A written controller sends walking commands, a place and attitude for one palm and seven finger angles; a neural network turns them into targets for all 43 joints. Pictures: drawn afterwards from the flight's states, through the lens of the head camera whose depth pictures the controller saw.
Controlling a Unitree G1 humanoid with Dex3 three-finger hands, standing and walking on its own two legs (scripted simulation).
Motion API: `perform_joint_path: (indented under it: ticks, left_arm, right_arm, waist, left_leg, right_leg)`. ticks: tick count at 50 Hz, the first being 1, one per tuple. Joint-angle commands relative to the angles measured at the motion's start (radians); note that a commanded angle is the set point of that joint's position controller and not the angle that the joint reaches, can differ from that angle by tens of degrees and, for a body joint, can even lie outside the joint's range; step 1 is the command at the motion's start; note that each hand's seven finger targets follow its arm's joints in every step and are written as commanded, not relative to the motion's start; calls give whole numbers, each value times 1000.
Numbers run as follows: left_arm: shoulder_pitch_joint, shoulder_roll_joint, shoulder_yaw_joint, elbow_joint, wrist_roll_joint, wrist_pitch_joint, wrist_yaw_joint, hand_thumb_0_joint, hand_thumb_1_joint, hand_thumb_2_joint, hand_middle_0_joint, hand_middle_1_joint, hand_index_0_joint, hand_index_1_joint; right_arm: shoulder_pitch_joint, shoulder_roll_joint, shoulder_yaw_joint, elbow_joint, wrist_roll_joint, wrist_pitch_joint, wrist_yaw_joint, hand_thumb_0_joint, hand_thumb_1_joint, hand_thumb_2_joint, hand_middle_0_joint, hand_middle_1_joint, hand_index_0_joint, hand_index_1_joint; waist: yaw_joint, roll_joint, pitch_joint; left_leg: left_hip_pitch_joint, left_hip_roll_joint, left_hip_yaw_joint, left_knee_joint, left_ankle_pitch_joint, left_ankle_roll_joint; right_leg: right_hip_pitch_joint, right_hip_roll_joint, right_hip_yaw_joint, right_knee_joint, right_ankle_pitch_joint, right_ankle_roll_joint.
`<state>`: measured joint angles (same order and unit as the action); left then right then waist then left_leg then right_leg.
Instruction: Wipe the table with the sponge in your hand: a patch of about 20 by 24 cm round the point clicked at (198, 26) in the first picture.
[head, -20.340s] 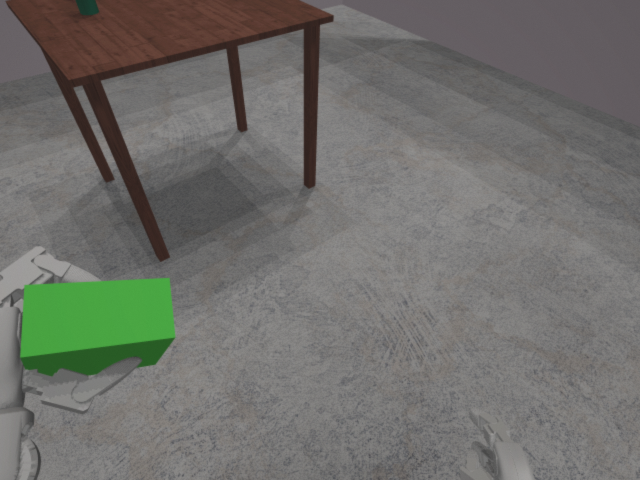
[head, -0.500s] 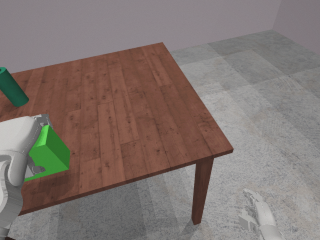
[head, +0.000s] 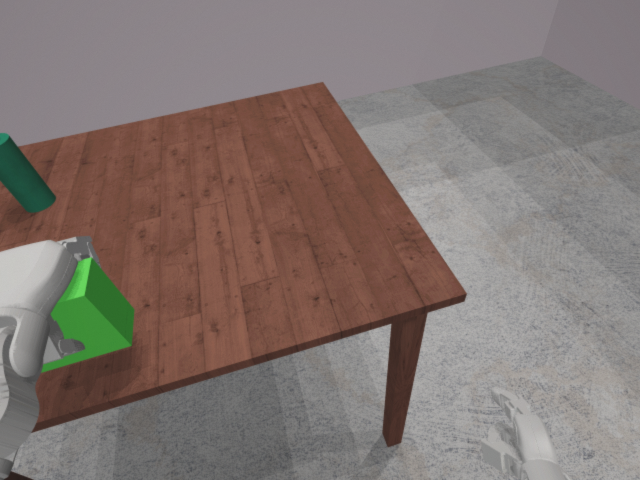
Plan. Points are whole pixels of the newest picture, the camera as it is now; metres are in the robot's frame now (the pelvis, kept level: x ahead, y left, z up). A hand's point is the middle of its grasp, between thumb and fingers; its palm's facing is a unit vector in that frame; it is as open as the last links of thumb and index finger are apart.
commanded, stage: lower the sponge onto the table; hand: left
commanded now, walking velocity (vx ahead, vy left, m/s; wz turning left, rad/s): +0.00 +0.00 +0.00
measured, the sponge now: (72, 324) +0.23 +0.35 +0.10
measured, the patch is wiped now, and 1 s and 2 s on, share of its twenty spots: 0.00 0.00 0.20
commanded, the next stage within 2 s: wipe forward along the first lane in 1.36 s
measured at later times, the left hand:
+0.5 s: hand (82, 308) +0.24 +0.34 +0.11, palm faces -0.02 -0.03 -1.00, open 9.9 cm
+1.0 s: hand (85, 322) +0.24 +0.34 +0.09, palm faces -0.03 -0.04 -1.00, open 9.9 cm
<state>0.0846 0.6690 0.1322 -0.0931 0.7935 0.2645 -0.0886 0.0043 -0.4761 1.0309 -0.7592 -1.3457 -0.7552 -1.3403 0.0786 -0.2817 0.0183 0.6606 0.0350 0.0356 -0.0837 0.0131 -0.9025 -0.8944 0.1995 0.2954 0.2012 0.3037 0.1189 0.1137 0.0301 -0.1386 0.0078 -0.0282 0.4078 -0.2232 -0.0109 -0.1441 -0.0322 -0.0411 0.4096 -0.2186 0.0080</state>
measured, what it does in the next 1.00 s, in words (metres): stands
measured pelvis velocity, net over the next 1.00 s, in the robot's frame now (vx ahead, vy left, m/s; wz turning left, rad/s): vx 0.02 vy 0.00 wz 0.00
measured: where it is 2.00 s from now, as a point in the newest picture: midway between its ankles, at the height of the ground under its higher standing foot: outside the picture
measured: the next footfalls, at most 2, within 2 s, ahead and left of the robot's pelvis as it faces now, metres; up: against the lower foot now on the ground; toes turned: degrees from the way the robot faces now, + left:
none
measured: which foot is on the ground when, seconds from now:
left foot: down 0.00-1.00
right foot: down 0.00-1.00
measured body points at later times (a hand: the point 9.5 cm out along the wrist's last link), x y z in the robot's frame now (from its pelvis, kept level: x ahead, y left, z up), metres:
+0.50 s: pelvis +0.00 +0.00 +0.00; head +0.01 -0.04 +0.45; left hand +0.24 +0.33 +0.16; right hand +0.23 -0.21 -0.10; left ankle +0.00 +0.13 -0.74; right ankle +0.00 -0.13 -0.74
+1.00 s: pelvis +0.02 +0.00 +0.00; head +0.02 -0.04 +0.45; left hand +0.23 +0.34 +0.15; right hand +0.24 -0.22 -0.10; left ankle +0.00 +0.13 -0.74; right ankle +0.00 -0.13 -0.74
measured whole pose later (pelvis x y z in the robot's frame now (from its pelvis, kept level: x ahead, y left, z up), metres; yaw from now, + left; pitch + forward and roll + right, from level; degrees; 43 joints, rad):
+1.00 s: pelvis +0.02 +0.00 +0.00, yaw +0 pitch -1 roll +0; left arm 0.16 0.60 0.11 -0.05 0.84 0.21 -0.01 0.00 -0.48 1.03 -0.76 -1.35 -0.75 -1.34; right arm 0.08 -0.28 0.00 0.67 0.03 0.04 -0.08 0.01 -0.90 -0.89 0.20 0.30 0.20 0.30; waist 0.12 0.10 0.02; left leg -0.16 0.01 -0.03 0.44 -0.26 -0.01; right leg -0.15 -0.03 -0.04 0.42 -0.24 0.01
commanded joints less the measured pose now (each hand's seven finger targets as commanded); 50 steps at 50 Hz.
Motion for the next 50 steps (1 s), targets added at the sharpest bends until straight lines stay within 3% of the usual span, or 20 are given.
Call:
perform_joint_path:
  ticks: [1,3,4,8,9,11,14,16,18,19,23,26,28,29,38,39,43,44,48,50]
  left_arm:
    - [-230,292,167,-178,33,-29,39,0,100,1300,-1200,-1600,-1200,-1600]
    - [-245,373,231,-200,32,-32,49,0,100,1300,-1200,-1600,-1200,-1600]
    - [-248,248,134,-207,44,-41,48,0,100,1300,-1200,-1600,-1200,-1600]
    - [-264,317,189,-166,42,-32,77,0,100,1300,-1200,-1600,-1200,-1600]
    - [-266,229,124,-152,55,-34,77,0,100,1300,-1200,-1600,-1200,-1600]
    - [-259,274,160,-170,59,-34,88,0,100,1300,-1200,-1600,-1200,-1600]
    - [-279,248,131,-131,68,-15,88,0,100,1300,-1200,-1600,-1200,-1600]
    - [-257,243,128,-150,61,-17,86,0,100,1300,-1200,-1600,-1200,-1600]
    - [-252,274,155,-163,66,-10,84,0,100,1300,-1200,-1600,-1200,-1600]
    - [-272,222,107,-152,70,-13,83,0,100,1300,-1200,-1600,-1200,-1600]
    - [-250,266,149,-136,71,-13,82,0,100,1300,-1200,-1600,-1200,-1600]
    - [-233,232,132,-133,67,-30,87,0,100,1300,-1200,-1600,-1200,-1600]
    - [-212,270,168,-173,73,-29,91,0,100,1300,-1200,-1600,-1200,-1600]
    - [-214,222,132,-162,73,-31,95,0,100,1300,-1200,-1600,-1200,-1600]
    - [-136,242,171,-164,67,-27,116,0,100,1300,-1200,-1600,-1200,-1600]
    - [-164,219,147,-138,71,-30,118,0,100,1300,-1200,-1600,-1200,-1600]
    - [-156,256,173,-171,70,-44,121,0,100,1300,-1200,-1600,-1200,-1600]
    - [-173,222,147,-149,76,-50,124,0,100,1300,-1200,-1600,-1200,-1600]
    - [-123,233,166,-195,71,-61,130,0,100,1300,-1200,-1600,-1200,-1600]
    - [-84,203,154,-147,70,-60,137,0,100,1300,-1200,-1600,-1200,-1600]
  right_arm:
    - [-161,-113,-38,-166,-3,-56,-12,0,-900,-900,200,300,200,300]
    - [-175,-124,-36,-181,-1,-63,-7,0,-900,-900,200,300,200,300]
    - [-183,-88,-25,-176,0,-63,-10,0,-900,-900,200,300,200,300]
    - [-172,-117,-36,-173,-2,-61,-6,0,-900,-900,200,300,200,300]
    - [-169,-94,-29,-162,-1,-59,-7,0,-900,-900,200,300,200,300]
    - [-160,-113,-44,-155,-6,-51,-7,0,-900,-900,200,300,200,300]
    - [-172,-102,-29,-156,-2,-51,-8,0,-900,-900,200,300,200,300]
    - [-172,-109,-39,-156,-3,-45,-5,0,-900,-900,200,300,200,300]
    - [-204,-105,-28,-169,1,-48,-4,0,-900,-900,200,300,200,300]
    - [-180,-98,-26,-163,-3,-50,-4,0,-900,-900,200,300,200,300]
    - [-197,-107,-29,-166,1,-47,-5,0,-900,-900,200,300,200,300]
    - [-157,-110,-43,-154,-5,-44,-3,0,-900,-900,200,300,200,300]
    - [-193,-104,-33,-172,-2,-46,-1,0,-900,-900,200,300,200,300]
    - [-165,-98,-35,-164,-5,-47,-1,0,-900,-900,200,300,200,300]
    - [-177,-106,-42,-168,0,-46,0,0,-900,-900,200,300,200,300]
    - [-144,-106,-44,-153,-3,-45,-2,0,-900,-900,200,300,200,300]
    - [-179,-107,-43,-166,0,-47,-6,0,-900,-900,200,300,200,300]
    - [-143,-103,-45,-153,-5,-49,-7,0,-900,-900,200,300,200,300]
    - [-172,-104,-48,-169,-4,-50,-3,0,-900,-900,200,300,200,300]
    - [-125,-109,-61,-142,-9,-45,-2,0,-900,-900,200,300,200,300]
  waist:
    - [-4,-31,-197]
    - [23,-24,-205]
    - [-10,-16,-210]
    - [17,-14,-172]
    - [-12,-31,-193]
    - [2,-4,-216]
    - [-8,-31,-203]
    - [-1,1,-205]
    - [6,1,-214]
    - [-9,-22,-215]
    - [1,-22,-197]
    - [-5,-35,-216]
    - [11,-5,-230]
    - [-5,-19,-230]
    - [5,-34,-210]
    - [-13,-65,-214]
    - [1,-13,-220]
    - [-13,-35,-229]
    - [5,-3,-236]
    - [-7,-30,-216]
  left_leg:
    - [8,-56,30,-52,196,50]
    - [-11,-63,20,-40,216,46]
    - [15,-58,38,-44,213,48]
    - [-20,-59,18,-54,203,41]
    - [4,-53,34,-55,208,43]
    - [15,-53,27,-57,217,43]
    - [1,-54,33,-57,206,43]
    - [12,-54,26,-62,220,45]
    - [13,-56,23,-57,218,47]
    - [10,-56,32,-56,223,46]
    - [9,-54,26,-53,215,48]
    - [16,-53,29,-46,247,49]
    - [22,-56,26,-37,270,50]
    - [16,-55,35,-33,278,49]
    - [12,-53,29,-17,292,52]
    - [0,-53,39,-12,293,52]
    - [15,-57,31,-11,288,52]
    - [7,-57,36,-5,304,52]
    - [21,-55,26,-6,317,52]
    - [5,-51,30,-2,321,51]
  right_leg:
    - [94,54,-10,-54,131,-49]
    - [96,59,5,-33,150,-59]
    - [88,57,-10,-43,132,-50]
    - [76,63,-4,-42,121,-64]
    - [79,61,-14,-48,118,-55]
    - [99,60,-10,-51,133,-58]
    - [91,60,-15,-49,116,-58]
    - [106,60,-14,-54,138,-59]
    - [107,70,5,-53,135,-65]
    - [102,60,-18,-47,135,-57]
    - [95,71,2,-54,138,-63]
    - [106,62,-15,-46,176,-56]
    - [116,71,5,-41,193,-64]
    - [108,61,-15,-33,197,-57]
    - [101,72,7,-30,229,-60]
    - [94,62,-10,-22,234,-53]
    - [97,72,10,-26,230,-60]
    - [94,63,-12,-16,239,-54]
    - [99,73,5,-19,245,-61]
    - [90,66,-12,-16,249,-54]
